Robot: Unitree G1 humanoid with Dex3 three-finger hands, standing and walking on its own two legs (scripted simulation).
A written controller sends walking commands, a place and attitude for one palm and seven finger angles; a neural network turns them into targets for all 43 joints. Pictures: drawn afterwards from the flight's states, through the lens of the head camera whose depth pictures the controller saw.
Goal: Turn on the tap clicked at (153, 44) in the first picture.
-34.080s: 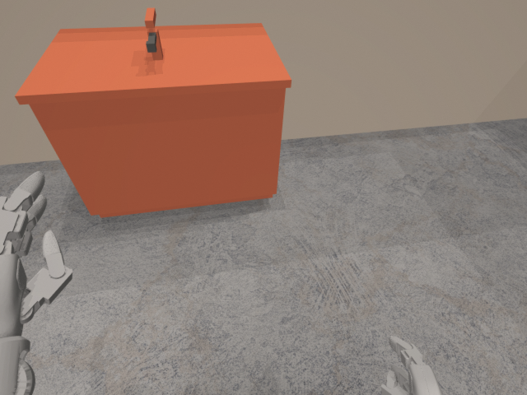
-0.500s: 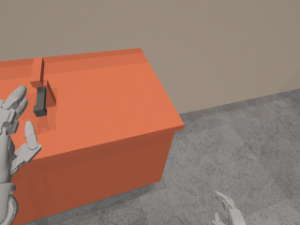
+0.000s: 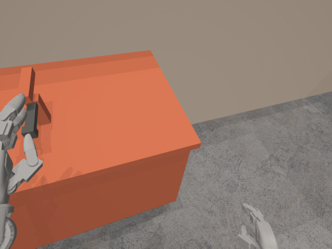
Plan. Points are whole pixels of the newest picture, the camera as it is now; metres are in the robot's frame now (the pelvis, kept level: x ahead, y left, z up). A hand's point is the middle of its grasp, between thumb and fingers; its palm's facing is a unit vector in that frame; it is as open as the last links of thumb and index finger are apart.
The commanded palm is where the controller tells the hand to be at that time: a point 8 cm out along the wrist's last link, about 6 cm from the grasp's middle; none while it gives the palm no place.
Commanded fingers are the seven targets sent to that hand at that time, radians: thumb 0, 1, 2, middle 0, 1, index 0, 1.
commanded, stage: come to a stop and stand still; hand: left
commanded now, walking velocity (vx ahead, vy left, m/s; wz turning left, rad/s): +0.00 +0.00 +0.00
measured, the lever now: (30, 132) +0.36 +0.40 +0.03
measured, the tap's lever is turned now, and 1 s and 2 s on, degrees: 0 0 0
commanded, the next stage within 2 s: look again from close up in 1.30 s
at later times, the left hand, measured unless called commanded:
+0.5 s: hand (12, 135) +0.24 +0.29 +0.20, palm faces +0.49 -0.74 -0.46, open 7.4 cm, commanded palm +0.15 +0.28 +0.17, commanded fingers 0.00 0.90 0.90 -0.20 -0.30 -0.20 -0.30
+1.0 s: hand (34, 154) +0.23 +0.26 +0.16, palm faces +0.34 -0.83 -0.44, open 7.4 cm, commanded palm +0.17 +0.30 +0.17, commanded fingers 0.00 0.90 0.90 -0.20 -0.30 -0.20 -0.30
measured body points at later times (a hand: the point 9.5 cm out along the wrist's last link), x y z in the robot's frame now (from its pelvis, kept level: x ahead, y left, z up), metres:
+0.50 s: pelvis -0.01 -0.01 +0.00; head +0.04 +0.01 +0.44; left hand +0.21 +0.32 +0.22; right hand +0.17 -0.21 -0.09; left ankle +0.01 +0.09 -0.74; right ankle -0.02 -0.13 -0.74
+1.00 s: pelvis +0.01 +0.02 -0.01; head +0.05 +0.04 +0.44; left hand +0.21 +0.31 +0.18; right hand +0.20 -0.21 -0.07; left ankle +0.01 +0.09 -0.74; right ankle -0.02 -0.13 -0.74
